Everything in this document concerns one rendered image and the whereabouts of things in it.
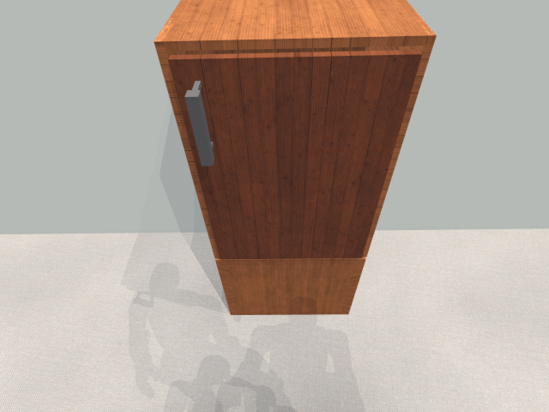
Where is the cupboard door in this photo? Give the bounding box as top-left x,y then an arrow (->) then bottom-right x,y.
168,50 -> 422,259

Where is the handle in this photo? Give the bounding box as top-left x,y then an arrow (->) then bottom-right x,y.
185,81 -> 214,167

